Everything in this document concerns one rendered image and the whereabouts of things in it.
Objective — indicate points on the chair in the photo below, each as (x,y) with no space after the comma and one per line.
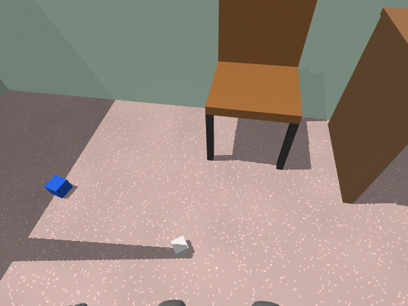
(260,46)

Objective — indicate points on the desk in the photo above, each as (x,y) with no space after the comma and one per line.
(369,127)

